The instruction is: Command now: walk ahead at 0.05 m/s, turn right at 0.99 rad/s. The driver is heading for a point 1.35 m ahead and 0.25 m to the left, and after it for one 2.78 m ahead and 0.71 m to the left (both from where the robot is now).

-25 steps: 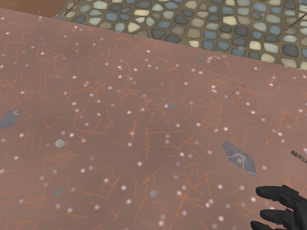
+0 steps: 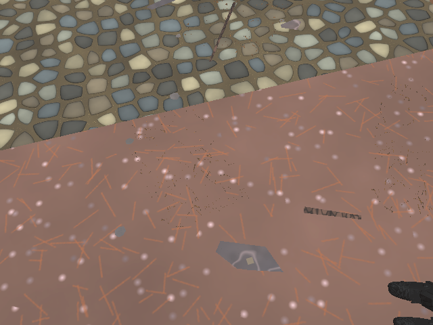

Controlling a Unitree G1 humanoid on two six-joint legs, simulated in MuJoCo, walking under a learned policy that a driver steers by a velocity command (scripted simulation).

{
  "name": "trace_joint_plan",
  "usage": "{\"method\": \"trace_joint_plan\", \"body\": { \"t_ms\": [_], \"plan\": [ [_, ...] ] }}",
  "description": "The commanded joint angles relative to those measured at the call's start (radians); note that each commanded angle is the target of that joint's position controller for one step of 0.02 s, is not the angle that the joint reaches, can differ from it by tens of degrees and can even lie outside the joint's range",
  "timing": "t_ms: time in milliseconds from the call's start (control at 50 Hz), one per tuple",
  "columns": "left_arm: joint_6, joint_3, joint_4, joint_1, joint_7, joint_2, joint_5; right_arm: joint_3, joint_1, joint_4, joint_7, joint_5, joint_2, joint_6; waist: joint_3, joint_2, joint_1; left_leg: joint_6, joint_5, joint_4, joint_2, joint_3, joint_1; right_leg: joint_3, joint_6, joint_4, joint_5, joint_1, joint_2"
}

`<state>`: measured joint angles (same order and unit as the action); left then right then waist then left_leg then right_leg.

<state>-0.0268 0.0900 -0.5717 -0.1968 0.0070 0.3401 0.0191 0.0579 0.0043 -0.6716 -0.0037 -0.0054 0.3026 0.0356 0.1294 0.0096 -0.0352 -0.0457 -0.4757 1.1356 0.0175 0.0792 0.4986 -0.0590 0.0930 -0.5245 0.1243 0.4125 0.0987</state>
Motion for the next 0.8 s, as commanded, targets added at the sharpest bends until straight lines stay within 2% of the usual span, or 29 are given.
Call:
{"method": "trace_joint_plan", "body": {
  "t_ms": [20,60,120,180,220,240,260,280,300,320,340,360,400,420,440,460,480,520,540,560,580,600,620,640,660,680,700,740,800],
  "plan": [
    [0.004,0.056,0.106,0.077,-0.034,0.175,-0.008,0.031,-0.041,0.043,-0.004,-0.006,0.096,0.004,-0.272,-0.031,0.059,-0.028,0.059,-0.189,0.016,0.031,0.014,-0.356,0.173,0.151,-0.352,-0.215,-0.218],
    [-0.009,0.064,0.100,0.061,-0.045,0.186,0.001,0.022,-0.048,0.036,0.000,0.003,0.071,-0.002,-0.304,-0.037,0.051,-0.045,0.120,-0.287,0.041,0.037,-0.038,-0.369,0.157,0.132,-0.330,-0.198,-0.201],
    [-0.024,0.063,0.104,0.072,-0.046,0.175,0.003,0.024,-0.042,0.038,0.004,0.009,0.072,-0.014,-0.291,-0.101,0.039,-0.046,0.185,-0.388,0.063,0.045,-0.094,-0.414,0.121,0.126,-0.155,-0.146,-0.174],
    [-0.028,0.047,0.100,0.080,-0.038,0.134,-0.003,0.031,-0.068,0.033,0.011,0.006,0.085,-0.010,-0.293,-0.168,0.030,-0.026,0.223,-0.501,0.042,0.030,-0.162,-0.429,0.087,0.068,-0.115,-0.147,-0.170],
    [-0.028,0.030,0.093,0.080,-0.036,0.095,0.001,0.039,-0.109,0.023,0.015,-0.003,0.088,-0.001,-0.277,-0.170,0.050,0.016,0.371,-0.690,0.002,0.018,-0.285,-0.411,0.038,-0.007,-0.020,-0.101,-0.127],
    [-0.028,0.012,0.084,0.018,-0.036,0.043,-0.010,0.049,-0.097,0.041,0.009,-0.022,0.143,-0.003,-0.273,-0.011,0.016,0.084,0.397,-0.779,-0.176,0.202,-0.349,-0.319,-0.016,-0.179,0.261,-0.030,-0.040],
    [-0.020,0.015,0.110,0.005,-0.038,0.059,-0.007,0.061,-0.077,0.049,0.005,-0.054,0.216,-0.011,-0.187,0.262,-0.022,0.252,0.466,-0.876,-0.352,0.478,-0.309,-0.153,-0.073,-0.382,0.530,0.144,0.106],
    [-0.004,0.037,0.093,-0.029,-0.036,0.134,-0.018,0.059,-0.052,0.068,0.000,-0.054,0.190,-0.004,-0.184,0.256,-0.029,0.345,0.408,-0.888,-0.421,0.603,-0.261,-0.171,-0.115,-0.604,0.513,0.170,0.030],
    [-0.005,0.051,0.057,-0.020,-0.035,0.180,-0.009,0.043,-0.025,0.082,-0.007,-0.035,0.134,-0.005,-0.165,0.151,-0.021,0.316,0.369,-0.851,-0.366,0.470,-0.243,-0.172,-0.130,-0.681,0.431,0.164,0.008],
    [-0.013,0.049,0.032,-0.014,-0.039,0.162,-0.009,0.035,-0.012,0.082,-0.010,-0.017,0.108,-0.009,-0.151,0.088,-0.018,0.264,0.333,-0.830,-0.290,0.358,-0.241,-0.155,-0.147,-0.703,0.376,0.154,0.001],
    [-0.019,0.039,0.028,-0.005,-0.043,0.130,-0.013,0.030,-0.021,0.077,-0.013,-0.002,0.101,-0.013,-0.150,0.073,-0.005,0.244,0.338,-0.821,-0.256,0.313,-0.263,-0.146,-0.159,-0.727,0.340,0.167,0.001],
    [-0.020,0.026,0.027,0.003,-0.040,0.095,-0.012,0.024,-0.040,0.069,-0.016,0.001,0.097,-0.016,-0.149,0.069,0.006,0.245,0.396,-0.817,-0.237,0.274,-0.271,-0.133,-0.169,-0.728,0.320,0.161,0.001],
    [-0.013,-0.010,0.032,0.035,-0.036,0.009,-0.022,0.001,-0.072,0.045,-0.011,-0.005,0.043,-0.018,-0.183,0.088,0.012,0.223,0.398,-0.814,-0.174,0.207,-0.288,-0.094,-0.181,-0.518,0.311,0.068,-0.043],
    [-0.009,-0.024,0.033,0.047,-0.033,-0.022,-0.032,0.000,-0.074,0.040,-0.006,0.001,0.042,-0.024,-0.189,0.128,0.017,0.212,0.389,-0.816,-0.147,0.189,-0.297,-0.038,-0.190,-0.372,0.327,0.013,-0.072],
    [-0.004,-0.026,0.039,0.080,-0.032,-0.025,-0.032,0.016,-0.097,0.037,-0.003,0.009,0.083,-0.034,-0.176,0.176,0.041,0.214,0.393,-0.813,-0.132,0.199,-0.298,-0.001,-0.194,-0.259,0.363,-0.033,-0.068],
    [0.000,-0.017,0.038,0.100,-0.033,0.002,-0.021,0.037,-0.142,0.032,-0.003,0.013,0.143,-0.042,-0.166,0.208,0.066,0.229,0.405,-0.801,-0.141,0.239,-0.321,0.017,-0.195,-0.195,0.385,-0.042,-0.047],
    [0.003,-0.006,0.028,0.095,-0.035,0.031,-0.010,0.049,-0.175,0.030,-0.003,0.016,0.176,-0.048,-0.174,0.216,0.077,0.243,0.424,-0.792,-0.161,0.287,-0.352,0.013,-0.191,-0.138,0.362,-0.050,-0.032],
    [0.010,0.002,0.001,0.054,-0.038,0.046,0.002,0.056,-0.178,0.037,-0.004,0.032,0.188,-0.050,-0.186,0.203,0.055,0.245,0.465,-0.779,-0.174,0.365,-0.378,-0.005,-0.160,0.023,0.256,-0.095,-0.018],
    [0.015,0.005,-0.019,0.015,-0.039,0.046,0.002,0.058,-0.162,0.042,-0.007,0.045,0.183,-0.051,-0.197,0.194,0.030,0.230,0.484,-0.767,-0.165,0.378,-0.357,-0.006,-0.134,0.128,0.179,-0.162,-0.018],
    [0.019,0.011,-0.035,-0.016,-0.039,0.062,-0.001,0.057,-0.161,0.044,-0.012,0.054,0.167,-0.050,-0.222,0.176,0.018,0.198,0.470,-0.748,-0.146,0.369,-0.290,-0.018,-0.105,0.184,0.106,-0.274,-0.046],
    [0.020,0.021,-0.043,-0.057,-0.044,0.095,-0.013,0.050,-0.163,0.049,-0.016,0.053,0.135,-0.045,-0.265,0.123,0.008,0.150,0.381,-0.686,-0.109,0.323,-0.177,-0.066,-0.065,0.170,0.033,-0.414,-0.145],
    [0.011,0.041,-0.060,-0.046,-0.046,0.174,-0.041,0.039,-0.139,0.085,-0.013,0.049,0.084,-0.035,-0.226,-0.158,0.035,0.082,0.189,-0.535,0.008,0.125,0.031,-0.222,0.044,0.153,-0.131,-0.437,-0.311],
    [0.012,0.035,-0.043,0.003,-0.044,0.134,-0.064,0.048,-0.155,0.082,-0.009,0.040,0.114,-0.027,-0.218,-0.260,0.023,0.032,-0.080,-0.342,0.044,0.003,0.108,-0.325,0.156,0.183,-0.324,-0.410,-0.462],
    [0.018,0.016,-0.022,0.035,-0.049,0.077,-0.069,0.070,-0.172,0.069,-0.005,0.033,0.161,-0.029,-0.210,-0.193,0.024,-0.004,-0.125,-0.128,0.006,0.003,0.134,-0.306,0.188,0.185,-0.443,-0.390,-0.495],
    [0.023,0.005,-0.012,0.083,-0.055,0.045,-0.059,0.078,-0.205,0.048,-0.006,0.037,0.158,-0.043,-0.203,-0.149,0.052,-0.021,-0.094,-0.033,-0.009,0.002,0.140,-0.228,0.155,0.170,-0.455,-0.380,-0.450],
    [0.028,0.003,-0.012,0.125,-0.059,0.035,-0.037,0.076,-0.229,0.039,-0.008,0.035,0.138,-0.061,-0.177,-0.138,0.069,-0.041,-0.032,0.005,-0.028,-0.002,0.173,-0.153,0.118,0.157,-0.447,-0.383,-0.405],
    [0.031,0.003,-0.017,0.128,-0.061,0.036,-0.024,0.067,-0.219,0.044,-0.006,0.033,0.111,-0.072,-0.156,-0.144,0.060,-0.056,0.022,0.007,-0.048,-0.013,0.204,-0.101,0.102,0.156,-0.462,-0.390,-0.383],
    [0.025,0.011,-0.033,0.097,-0.066,0.054,-0.027,0.051,-0.171,0.078,0.006,0.037,0.075,-0.080,-0.140,-0.155,0.031,-0.076,0.092,-0.048,-0.063,-0.065,0.205,-0.027,0.105,0.165,-0.459,-0.388,-0.356],
    [0.013,0.024,-0.043,0.071,-0.064,0.088,-0.030,0.033,-0.115,0.128,0.032,0.037,0.052,-0.081,-0.161,-0.161,-0.005,-0.061,0.130,-0.222,-0.085,-0.108,0.118,0.038,0.105,0.156,-0.400,-0.388,-0.370]
  ]
}}
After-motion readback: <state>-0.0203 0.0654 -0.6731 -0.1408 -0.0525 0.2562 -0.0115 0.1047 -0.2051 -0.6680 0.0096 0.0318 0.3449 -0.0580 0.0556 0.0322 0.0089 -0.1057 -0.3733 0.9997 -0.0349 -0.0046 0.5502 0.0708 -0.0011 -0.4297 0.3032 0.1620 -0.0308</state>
